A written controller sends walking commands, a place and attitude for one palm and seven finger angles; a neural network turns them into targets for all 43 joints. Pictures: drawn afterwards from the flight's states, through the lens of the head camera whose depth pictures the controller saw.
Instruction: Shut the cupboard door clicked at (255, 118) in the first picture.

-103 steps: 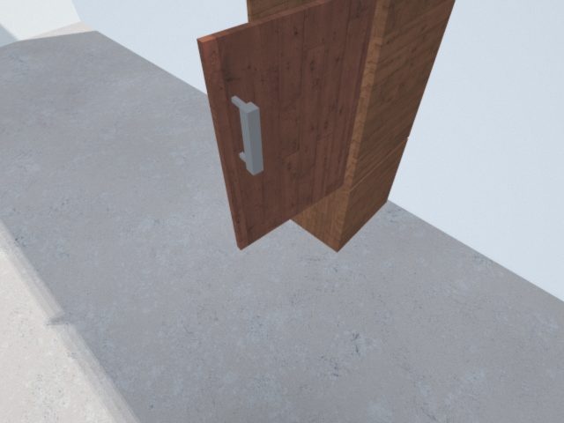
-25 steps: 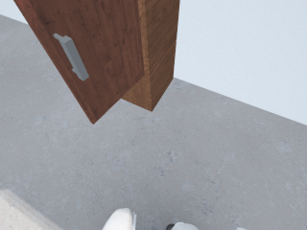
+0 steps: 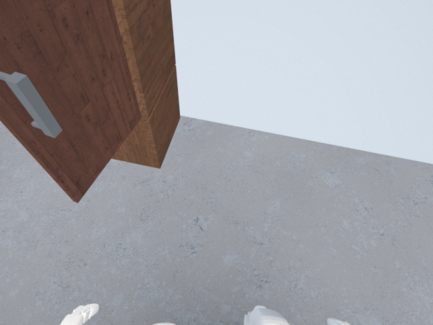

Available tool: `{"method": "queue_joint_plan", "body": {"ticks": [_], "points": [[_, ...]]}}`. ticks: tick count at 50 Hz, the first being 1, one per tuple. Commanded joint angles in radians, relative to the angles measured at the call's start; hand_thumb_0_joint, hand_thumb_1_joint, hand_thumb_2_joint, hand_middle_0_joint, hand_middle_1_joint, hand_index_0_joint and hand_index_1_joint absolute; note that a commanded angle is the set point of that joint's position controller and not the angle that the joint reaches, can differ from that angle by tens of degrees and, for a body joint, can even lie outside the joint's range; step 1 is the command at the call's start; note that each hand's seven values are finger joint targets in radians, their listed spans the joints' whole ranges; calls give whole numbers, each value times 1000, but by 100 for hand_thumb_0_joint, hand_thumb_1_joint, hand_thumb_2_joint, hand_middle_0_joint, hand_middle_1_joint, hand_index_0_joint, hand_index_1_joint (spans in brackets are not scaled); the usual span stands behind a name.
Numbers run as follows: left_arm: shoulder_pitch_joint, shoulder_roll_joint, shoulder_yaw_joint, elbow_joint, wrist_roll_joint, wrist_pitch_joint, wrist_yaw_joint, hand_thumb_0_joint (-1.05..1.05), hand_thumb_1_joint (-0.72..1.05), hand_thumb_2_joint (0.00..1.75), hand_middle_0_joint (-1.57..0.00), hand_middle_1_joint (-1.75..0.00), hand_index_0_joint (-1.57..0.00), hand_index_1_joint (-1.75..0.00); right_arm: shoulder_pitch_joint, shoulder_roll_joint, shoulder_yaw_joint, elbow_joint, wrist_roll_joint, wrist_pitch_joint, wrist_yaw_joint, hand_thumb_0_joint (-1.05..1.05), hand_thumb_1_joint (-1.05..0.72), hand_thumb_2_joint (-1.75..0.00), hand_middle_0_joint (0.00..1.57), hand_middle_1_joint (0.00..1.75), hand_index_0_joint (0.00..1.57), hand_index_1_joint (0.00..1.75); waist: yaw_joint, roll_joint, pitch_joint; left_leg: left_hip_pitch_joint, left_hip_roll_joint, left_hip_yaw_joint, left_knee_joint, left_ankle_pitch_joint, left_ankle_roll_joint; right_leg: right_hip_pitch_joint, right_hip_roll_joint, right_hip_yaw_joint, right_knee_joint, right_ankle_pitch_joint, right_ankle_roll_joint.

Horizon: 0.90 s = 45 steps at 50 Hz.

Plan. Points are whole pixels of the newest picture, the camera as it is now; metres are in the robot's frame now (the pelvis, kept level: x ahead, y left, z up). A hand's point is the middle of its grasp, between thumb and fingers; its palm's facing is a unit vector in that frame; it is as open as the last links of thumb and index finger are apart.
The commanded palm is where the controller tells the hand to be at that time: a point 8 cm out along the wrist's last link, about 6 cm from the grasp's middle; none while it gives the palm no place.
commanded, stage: walk to a spot facing it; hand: left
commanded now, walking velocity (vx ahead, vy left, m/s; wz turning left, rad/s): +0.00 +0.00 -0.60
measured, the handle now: (28, 105) +0.48 +0.45 +0.06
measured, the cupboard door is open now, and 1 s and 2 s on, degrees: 81 81 81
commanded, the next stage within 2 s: turn to face it in 1.62 s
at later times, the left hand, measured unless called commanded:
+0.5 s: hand (158, 281) +0.21 +0.14 -0.17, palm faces -0.35 -0.92 -0.16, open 7.4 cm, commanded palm none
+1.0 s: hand (226, 237) +0.32 +0.00 -0.17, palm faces -0.52 -0.83 -0.20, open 7.2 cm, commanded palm none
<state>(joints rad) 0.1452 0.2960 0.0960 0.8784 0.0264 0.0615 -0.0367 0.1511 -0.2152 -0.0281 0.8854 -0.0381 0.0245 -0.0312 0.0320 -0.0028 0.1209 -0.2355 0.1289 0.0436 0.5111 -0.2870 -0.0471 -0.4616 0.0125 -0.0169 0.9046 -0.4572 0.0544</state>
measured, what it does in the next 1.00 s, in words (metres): walks ahead, turning right: right foot, then left foot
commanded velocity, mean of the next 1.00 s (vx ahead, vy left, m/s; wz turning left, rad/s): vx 0.30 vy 0.00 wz -0.45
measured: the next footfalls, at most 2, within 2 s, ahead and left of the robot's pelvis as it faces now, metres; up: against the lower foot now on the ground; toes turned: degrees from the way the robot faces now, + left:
right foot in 0.10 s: +0.04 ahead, -0.15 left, +0.00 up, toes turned -7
left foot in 0.36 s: +0.10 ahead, +0.11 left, +0.00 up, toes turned -9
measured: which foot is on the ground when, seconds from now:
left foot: down 0.00-0.08, up 0.10-0.34, down 0.36-0.72, up 0.74-1.00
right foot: up 0.00-0.08, down 0.10-0.36, up 0.38-0.70, down 0.72-1.00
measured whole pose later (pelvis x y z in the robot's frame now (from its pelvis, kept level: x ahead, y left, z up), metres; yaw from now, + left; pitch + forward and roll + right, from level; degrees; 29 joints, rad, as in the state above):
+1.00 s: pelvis +0.17 -0.14 +0.00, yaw -33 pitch +1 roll +0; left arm 0.23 0.21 0.06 1.00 0.02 -0.04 -0.02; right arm 0.16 -0.19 -0.04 0.93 -0.03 -0.02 0.03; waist -0.02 -0.01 0.08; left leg -0.52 0.13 0.08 0.79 -0.25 -0.06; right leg -0.16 0.04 -0.03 0.40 -0.26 -0.05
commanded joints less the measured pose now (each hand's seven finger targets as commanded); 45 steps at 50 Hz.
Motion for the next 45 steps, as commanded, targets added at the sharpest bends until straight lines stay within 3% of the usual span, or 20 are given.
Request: {"method": "queue_joint_plan", "body": {"ticks": [1, 3, 4, 5, 7, 9, 15, 16, 17, 18, 20, 24, 31, 33, 34, 35, 36, 37, 40, 45], "points": [[18, 37, -1, -60, -10, -30, -12, 0, 90, 90, -20, -30, -20, -30, 57, -250, -74, -53, 7, -16, -8, 0, -90, -90, 20, 30, 20, 30, -38, 230, -191, 94, 165, -18, -7, 483, 118, 160, 16, -87, -250, 96, -22], [110, 103, 14, -30, -6, -42, -4, 0, 90, 90, -20, -30, -20, -30, 33, -229, -75, -69, 19, -12, 1, 0, -90, -90, 20, 30, 20, 30, 10, 121, -199, -63, 117, 40, 166, 307, 41, 380, -47, -13, -455, 377, -62], [162, 231, 38, -17, 8, -54, 14, 0, 90, 90, -20, -30, -20, -30, 26, -141, -56, -105, 30, -11, 7, 0, -90, -90, 20, 30, 20, 30, 32, -251, -217, -313, -30, 141, 421, -105, -30, 535, -319, 388, -555, 684, -167], [225, 279, 46, 4, -5, -50, 33, 0, 90, 90, -20, -30, -20, -30, -49, -138, -41, -132, 34, -4, 0, 0, -90, -90, 20, 30, 20, 30, 91, -329, -226, -362, -54, 14, 594, -410, -25, 480, -429, 494, -542, 892, -279], [122, 221, 40, -23, -2, -38, 44, 0, 90, 90, -20, -30, -20, -30, -45, -126, -43, -126, 36, -4, 5, 0, -90, -90, 20, 30, 20, 30, 33, -233, -142, -387, -16, -45, 632, -309, -17, 362, -351, 436, -560, 533, -293], [57, 173, 26, -38, 2, -44, 51, 0, 90, 90, -20, -30, -20, -30, -20, -142, -42, -94, 29, -8, 10, 0, -90, -90, 20, 30, 20, 30, 0, -245, -191, -322, -26, -26, 556, -237, -30, 360, -267, 351, -516, 545, -261], [-21, 169, 21, -47, 1, -46, 22, 0, 90, 90, -20, -30, -20, -30, 135, -111, -41, -30, 20, -32, 27, 0, -90, -90, 20, 30, 20, 30, -80, -134, -134, 97, -117, 87, 69, -68, -18, 13, -157, 349, -547, -129, -202], [-44, 130, 9, -57, -4, -45, 14, 0, 90, 90, -20, -30, -20, -30, 216, -148, -47, -3, 18, -42, 15, 0, -90, -90, 20, 30, 20, 30, -123, -41, -130, 252, -79, 56, -55, -88, -8, -121, -103, 295, -457, -183, -158], [-50, 45, -9, -83, -8, -41, 8, 0, 90, 90, -20, -30, -20, -30, 309, -241, -70, 19, 5, -51, 6, 0, -90, -90, 20, 30, 20, 30, -161, 256, -147, 330, 149, -259, -230, -382, 53, -279, 31, 159, -153, -224, -98], [-119, 29, -9, -132, -12, -42, 4, 0, 90, 90, -20, -30, -20, -30, 364, -315, -79, 23, -8, -62, -7, 0, -90, -90, 20, 30, 20, 30, -179, 375, -109, 266, 407, -593, -397, -554, 157, -369, 41, 48, 103, -194, -55], [-154, 55, 10, -134, 2, -63, -25, 0, 90, 90, -20, -30, -20, -30, 272, -285, -65, -16, -10, -76, 1, 0, -90, -90, 20, 30, 20, 30, -113, 67, -26, 126, 382, -516, -414, -397, 225, -337, -68, 81, 269, -13, -58], [-98, -9, -5, -76, 6, -42, -49, 0, 90, 90, -20, -30, -20, -30, 202, -186, -37, -3, -3, -87, 1, 0, -90, -90, 20, 30, 20, 30, -55, 195, -37, 97, 197, -74, -333, -98, 120, -237, -93, -4, 187, 165, -33], [-188, -26, -24, -83, 1, -57, -48, 0, 90, 90, -20, -30, -20, -30, 311, -192, -44, 51, -8, -81, 14, 0, -90, -90, 20, 30, 20, 30, -100, 170, -84, 162, 229, 107, -242, 170, 117, -23, -51, -124, -204, 133, -54], [-94, -1, -15, -49, 3, -63, -42, 0, 90, 90, -20, -30, -20, -30, 278, -199, -44, 51, -5, -74, 17, 0, -90, -90, 20, 30, 20, 30, -44, 137, -119, 103, 217, 154, -105, 233, 92, 174, -12, -153, -308, 155, -80], [57, 37, -1, 1, 6, -73, -34, 0, 90, 90, -20, -30, -20, -30, 246, -192, -40, 41, 3, -74, 21, 0, -90, -90, 20, 30, 20, 30, 34, 57, -174, 7, 162, 209, 108, 328, 61, 407, 9, -142, -381, 183, -111], [236, 157, 29, 52, 12, -89, -16, 0, 90, 90, -20, -30, -20, -30, 206, -133, -26, 8, 26, -78, 33, 0, -90, -90, 20, 30, 20, 30, 119, -184, -278, -281, 71, 269, 427, 138, 14, 715, -213, 168, -483, 43, -195], [345, 254, 53, 84, -8, -91, 4, 0, 90, 90, -20, -30, -20, -30, 126, -89, -12, -54, 36, -81, 32, 0, -90, -90, 20, 30, 20, 30, 146, -357, -306, -506, -50, 161, 719, -344, -14, 758, -445, 600, -629, 183, -294], [307, 234, 49, 76, -19, -85, 23, 0, 90, 90, -20, -30, -20, -30, 72, -133, -28, -56, 32, -74, 27, 0, -90, -90, 20, 30, 20, 30, 125, -184, -222, -553, 1, -3, 799, -288, 3, 673, -442, 560, -642, 217, -318], [69, 102, 7, 17, -12, -98, 34, 0, 90, 90, -20, -30, -20, -30, 102, -107, -35, 1, 16, -59, 27, 0, -90, -90, 20, 30, 20, 30, -16, -159, -113, -416, 70, -35, 681, -102, -22, 327, -322, 300, -680, 233, -255], [66, 74, 2, 48, -5, -124, 26, 0, 90, 90, -20, -30, -20, -30, 129, -50, -31, 34, 10, -46, 48, 0, -90, -90, 20, 30, 20, 30, -57, -116, -124, -269, 13, 30, 400, 41, -25, 255, -224, 149, -683, 308, -241]]}}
